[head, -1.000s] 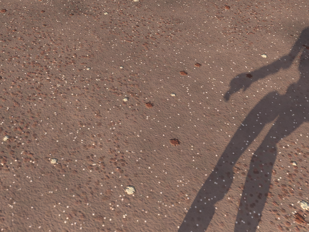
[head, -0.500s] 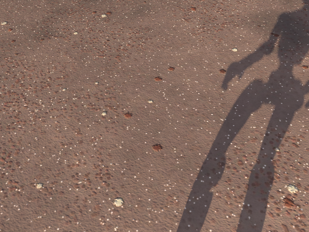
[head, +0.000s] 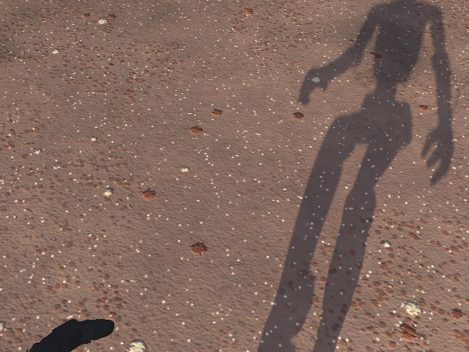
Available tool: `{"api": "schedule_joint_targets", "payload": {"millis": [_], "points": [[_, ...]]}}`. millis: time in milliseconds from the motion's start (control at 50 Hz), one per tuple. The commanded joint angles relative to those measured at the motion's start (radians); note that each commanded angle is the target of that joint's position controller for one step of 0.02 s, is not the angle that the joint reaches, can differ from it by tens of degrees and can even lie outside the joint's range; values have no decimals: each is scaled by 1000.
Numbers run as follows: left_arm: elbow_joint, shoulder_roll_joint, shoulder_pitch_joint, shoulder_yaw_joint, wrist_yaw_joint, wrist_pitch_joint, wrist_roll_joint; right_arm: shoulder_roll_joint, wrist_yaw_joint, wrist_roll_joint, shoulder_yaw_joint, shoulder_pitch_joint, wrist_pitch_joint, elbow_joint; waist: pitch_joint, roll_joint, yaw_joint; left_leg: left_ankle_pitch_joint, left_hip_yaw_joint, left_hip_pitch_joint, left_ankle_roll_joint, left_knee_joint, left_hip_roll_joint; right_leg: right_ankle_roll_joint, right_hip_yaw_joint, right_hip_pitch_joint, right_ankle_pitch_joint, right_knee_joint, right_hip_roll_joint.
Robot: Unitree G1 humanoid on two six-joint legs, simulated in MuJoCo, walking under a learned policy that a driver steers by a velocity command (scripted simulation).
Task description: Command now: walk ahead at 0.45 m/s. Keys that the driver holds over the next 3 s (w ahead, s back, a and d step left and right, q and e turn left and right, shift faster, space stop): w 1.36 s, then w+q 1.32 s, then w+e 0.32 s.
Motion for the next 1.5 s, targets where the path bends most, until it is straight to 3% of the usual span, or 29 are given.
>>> {"api": "schedule_joint_targets", "payload": {"millis": [20,60,80,100,120,160,260,380,480,560,600,620,640,660,680,720,800,920,1020,1100,1140,1160,1180,1200,1220,1240,1280,1340,1500], "points": [[-77,121,-16,38,2,-20,1,-216,-6,7,-53,-38,-2,-47,32,158,104,626,-88,-94,159,61,239,-53,-32,148,-25,-45,44],[14,198,306,81,23,-11,2,-177,-11,-10,-37,-43,4,-60,-184,107,259,715,-13,-277,100,476,154,-116,7,612,-39,-23,17],[35,310,417,100,31,-6,31,-50,-8,-21,-1,50,-8,-99,-353,-174,226,229,13,-636,31,898,-2,-254,469,963,-265,-93,-260],[38,252,418,78,24,-10,25,-71,-3,0,0,41,-35,-90,-433,-259,223,-199,-142,-753,31,1076,-68,-303,817,952,-437,-310,-346],[35,193,327,57,21,-16,18,-157,5,30,-28,-48,-48,-116,-245,-183,209,-148,-149,-859,46,1142,-3,-255,690,819,-483,-333,-320],[31,139,208,39,17,-19,21,-145,4,14,-27,-147,-55,-136,-77,-44,150,16,-97,-825,64,1057,89,-212,433,549,-288,-359,-235],[62,120,165,36,19,-53,26,-91,-1,-9,-25,-131,-6,-126,-19,-47,75,165,-90,-736,26,899,140,-229,217,358,-43,-467,-162],[112,160,254,41,44,-39,18,-60,14,-16,-10,-355,-25,-195,41,-14,145,461,-46,-781,-2,507,102,-200,96,406,38,-489,-126],[166,182,348,46,51,-14,6,-64,44,-5,-3,-489,-38,-251,63,-12,189,451,-41,-795,25,343,66,-188,94,564,63,-431,-185],[180,208,332,56,59,9,5,-113,55,-6,-21,-418,-43,-250,-5,-55,124,288,-6,-658,82,296,10,-150,95,673,374,-278,-209],[168,174,319,38,64,20,19,-198,39,-11,-63,-126,-40,-172,-213,-28,-15,319,-13,-210,151,311,19,-95,23,527,470,104,-119],[140,68,434,5,56,3,24,-301,33,-34,-88,-7,-35,-155,-382,173,12,182,-444,217,303,308,284,-20,-21,113,101,510,22],[158,62,425,-2,52,-20,18,-240,36,-17,-72,21,-33,-142,-458,280,-1,64,-765,300,352,131,363,-6,108,-68,-493,692,116],[132,157,338,23,44,-37,-11,-186,35,-11,-51,-39,-33,-149,-315,210,-6,-12,-660,202,302,100,336,-23,157,-173,-472,768,51],[107,164,260,22,43,-45,-22,-161,32,-13,-43,-114,-31,-164,-197,144,18,36,-519,53,272,83,302,-35,118,-185,-387,741,-5],[104,149,228,28,49,-36,7,-107,35,-30,-27,-213,-39,-175,-82,94,86,198,-351,-189,244,18,228,-32,105,-95,-252,607,-81],[116,95,254,19,55,3,18,-125,34,-24,-34,-219,-58,-151,-44,96,130,348,-217,-310,268,-71,192,9,88,-44,-154,499,-103],[61,61,46,5,44,-13,22,-159,10,-14,-40,-142,-42,-106,10,77,66,386,-83,-267,224,-97,141,34,46,-69,153,117,-73],[14,68,-85,2,18,-26,10,-178,4,-3,-47,-57,-18,-55,43,79,23,381,-95,-122,216,-47,201,8,38,-88,140,-35,-39],[22,116,-11,19,5,-34,12,-200,-6,0,-58,-84,3,-45,-13,111,94,649,-98,-28,179,96,230,-50,11,44,-4,-85,7],[105,201,279,62,19,-33,20,-158,-10,-12,-38,-97,12,-61,-216,67,228,713,-23,-180,124,467,136,-118,31,491,34,-73,-14],[123,304,392,87,26,-26,36,-58,-2,-21,-6,14,-6,-87,-369,-141,204,339,27,-591,49,863,-9,-269,449,905,-84,-79,-271],[133,243,415,70,24,-22,19,-59,3,-14,-2,5,-29,-71,-431,-231,218,-217,-96,-775,36,1044,-89,-319,747,977,-210,-243,-345],[126,191,353,50,24,-22,13,-150,11,15,-27,-78,-46,-95,-290,-155,221,-187,-143,-877,54,1119,-24,-271,642,874,-292,-272,-316],[110,165,278,42,27,-20,16,-156,13,25,-26,-151,-54,-118,-181,-95,197,-97,-107,-887,66,1092,32,-240,507,730,-252,-292,-281],[106,138,217,33,24,-22,23,-148,10,9,-28,-189,-53,-124,-100,-36,168,-19,-88,-857,62,1025,71,-227,412,586,-174,-330,-241],[102,102,160,23,21,-32,36,-122,6,-5,-32,-154,-31,-111,-66,-70,110,67,-97,-740,51,939,115,-212,306,438,-65,-391,-188],[127,131,174,32,25,-46,29,-88,-1,-14,-26,-163,-7,-116,-38,-50,91,141,-80,-743,17,848,124,-234,210,380,59,-445,-172],[196,173,266,41,51,-37,27,-49,25,0,-8,-391,-15,-184,25,-21,179,477,-41,-760,21,436,75,-176,-1,484,90,-484,-161]]}}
